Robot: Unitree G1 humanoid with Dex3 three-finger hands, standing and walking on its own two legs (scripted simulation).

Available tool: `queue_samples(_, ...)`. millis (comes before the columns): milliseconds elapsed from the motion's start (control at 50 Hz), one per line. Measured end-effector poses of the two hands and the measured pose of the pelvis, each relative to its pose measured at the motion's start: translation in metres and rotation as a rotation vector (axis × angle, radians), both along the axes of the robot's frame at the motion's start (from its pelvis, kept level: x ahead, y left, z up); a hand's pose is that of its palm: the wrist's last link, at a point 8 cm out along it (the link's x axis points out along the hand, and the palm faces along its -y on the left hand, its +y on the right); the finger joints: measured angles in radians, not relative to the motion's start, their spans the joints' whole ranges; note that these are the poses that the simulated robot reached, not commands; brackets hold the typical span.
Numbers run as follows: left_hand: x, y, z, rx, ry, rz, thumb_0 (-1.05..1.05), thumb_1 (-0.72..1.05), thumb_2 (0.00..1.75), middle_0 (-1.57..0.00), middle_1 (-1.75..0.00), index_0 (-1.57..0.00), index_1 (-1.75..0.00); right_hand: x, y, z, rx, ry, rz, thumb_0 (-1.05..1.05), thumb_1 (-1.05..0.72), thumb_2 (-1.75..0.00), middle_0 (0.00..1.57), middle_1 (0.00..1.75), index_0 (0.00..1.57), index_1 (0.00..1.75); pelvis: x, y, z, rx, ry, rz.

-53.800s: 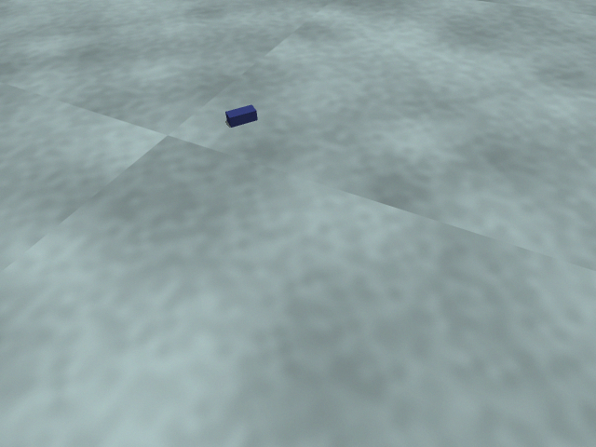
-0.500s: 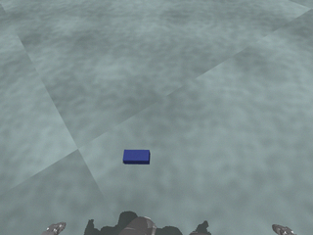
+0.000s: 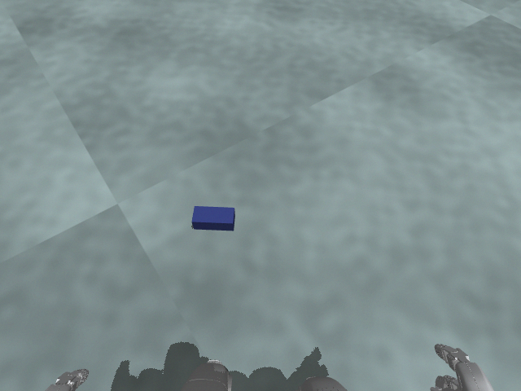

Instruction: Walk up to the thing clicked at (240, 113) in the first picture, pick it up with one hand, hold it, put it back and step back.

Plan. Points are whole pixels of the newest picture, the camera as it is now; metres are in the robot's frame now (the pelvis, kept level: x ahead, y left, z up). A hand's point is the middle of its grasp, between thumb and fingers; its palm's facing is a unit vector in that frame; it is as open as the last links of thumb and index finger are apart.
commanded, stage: step back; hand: left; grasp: from above
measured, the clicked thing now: (214, 218) +0.78 +0.24 -0.73
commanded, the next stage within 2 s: stand in 1.86 s
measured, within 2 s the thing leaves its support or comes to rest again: neither
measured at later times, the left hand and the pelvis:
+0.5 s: hand out of the picture -0.06 +0.25 -0.14, palm faces +0.07 -0.92 -0.39, open 7.3 cm; pelvis -0.18 -0.03 +0.00, yaw +4 degrees
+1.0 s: hand out of the picture -0.29 +0.21 -0.12, palm faces +0.06 -0.88 -0.46, open 7.4 cm; pelvis -0.32 -0.08 +0.00, yaw +2 degrees
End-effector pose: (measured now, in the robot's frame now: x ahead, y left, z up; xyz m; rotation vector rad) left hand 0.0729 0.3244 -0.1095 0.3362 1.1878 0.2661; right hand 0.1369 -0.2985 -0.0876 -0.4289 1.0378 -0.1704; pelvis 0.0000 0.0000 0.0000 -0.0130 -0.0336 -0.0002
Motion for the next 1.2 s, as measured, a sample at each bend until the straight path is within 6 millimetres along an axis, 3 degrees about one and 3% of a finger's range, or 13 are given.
queue_samples(80, -0.042, -0.017, -0.003, 0.028, 0.036, -0.011, 0.00, 0.91, 0.90, -0.20, -0.30, -0.20, -0.30, -0.021, -0.026, -0.017, 0.014, -0.038, -0.016, 0.01, -0.90, -0.90, 0.21, 0.30, 0.20, 0.30, -0.035, -0.016, -0.013, -0.016, -0.019, -0.020)
queue_samples(200, -0.098, -0.041, 0.017, 0.027, 0.054, -0.003, 0.00, 0.91, 0.90, -0.20, -0.30, -0.21, -0.30, -0.081, -0.041, -0.022, 0.052, 0.024, -0.074, 0.01, -0.90, -0.90, 0.20, 0.30, 0.20, 0.30, -0.069, -0.026, 0.000, 0.046, -0.015, -0.018)
queue_samples(320, -0.108, -0.037, 0.024, 0.061, -0.021, -0.024, 0.00, 0.90, 0.90, -0.21, -0.30, -0.21, -0.30, -0.150, -0.045, -0.028, 0.031, 0.125, -0.067, 0.01, -0.90, -0.90, 0.20, 0.30, 0.20, 0.30, -0.108, -0.028, 0.001, 0.040, 0.016, 0.030)
queue_samples(400, -0.113, -0.027, 0.012, 0.057, -0.107, -0.024, 0.00, 0.90, 0.90, -0.21, -0.30, -0.21, -0.30, -0.190, -0.037, -0.035, 0.007, 0.180, -0.035, 0.01, -0.91, -0.90, 0.20, 0.30, 0.20, 0.30, -0.142, -0.025, -0.010, 0.025, 0.007, 0.079)
queue_samples(480, -0.134, -0.031, 0.003, 0.021, -0.121, -0.002, 0.00, 0.91, 0.90, -0.20, -0.30, -0.20, -0.30, -0.224, -0.025, -0.026, 0.020, 0.193, -0.020, 0.01, -0.90, -0.90, 0.20, 0.30, 0.20, 0.30, -0.173, -0.027, -0.007, 0.042, -0.025, 0.069)
queue_samples(540, -0.157, -0.042, 0.005, -0.015, -0.102, 0.002, 0.00, 0.91, 0.90, -0.20, -0.30, -0.20, -0.30, -0.241, -0.027, -0.014, 0.016, 0.166, -0.021, 0.01, -0.90, -0.90, 0.21, 0.30, 0.20, 0.30, -0.191, -0.032, 0.002, 0.002, -0.018, 0.070)
queue_samples(640, -0.206, -0.056, 0.003, -0.027, -0.062, -0.011, 0.00, 0.91, 0.90, -0.20, -0.30, -0.20, -0.30, -0.251, -0.044, -0.004, 0.003, 0.080, -0.017, 0.01, -0.90, -0.90, 0.21, 0.30, 0.20, 0.30, -0.227, -0.044, 0.003, -0.002, -0.001, 0.031)
queue_samples(780, -0.290, -0.082, -0.001, 0.018, 0.014, -0.026, 0.00, 0.91, 0.90, -0.20, -0.30, -0.20, -0.30, -0.280, -0.081, -0.024, 0.032, -0.009, -0.031, 0.01, -0.90, -0.90, 0.20, 0.30, 0.20, 0.30, -0.286, -0.069, -0.011, -0.030, -0.031, 0.003)
queue_samples(900, -0.355, -0.090, 0.023, 0.051, 0.052, 0.030, 0.00, 0.90, 0.90, -0.21, -0.30, -0.21, -0.30, -0.336, -0.090, -0.028, 0.076, 0.063, -0.066, 0.01, -0.90, -0.90, 0.20, 0.30, 0.20, 0.30, -0.308, -0.078, 0.003, 0.045, -0.018, 0.003)
queue_samples(1040, -0.381, -0.074, 0.033, 0.081, -0.001, 0.060, 0.00, 0.90, 0.90, -0.21, -0.30, -0.21, -0.30, -0.398, -0.088, -0.040, 0.071, 0.225, -0.036, 0.01, -0.91, -0.90, 0.20, 0.30, 0.20, 0.30, -0.329, -0.075, 0.003, 0.026, 0.004, 0.069)
queue_samples(1100, -0.392, -0.061, 0.029, 0.073, -0.014, 0.083, 0.00, 0.90, 0.90, -0.21, -0.30, -0.21, -0.30, -0.409, -0.079, -0.039, 0.063, 0.264, -0.011, 0.01, -0.91, -0.90, 0.20, 0.30, 0.20, 0.30, -0.335, -0.068, 0.001, 0.019, 0.008, 0.103)
queue_samples(1200, -0.404, -0.051, 0.017, 0.037, 0.040, 0.098, 0.00, 0.91, 0.90, -0.20, -0.30, -0.20, -0.30, -0.408, -0.061, -0.024, 0.071, 0.190, -0.020, 0.01, -0.90, -0.90, 0.20, 0.30, 0.20, 0.30, -0.336, -0.057, 0.005, 0.042, -0.003, 0.093)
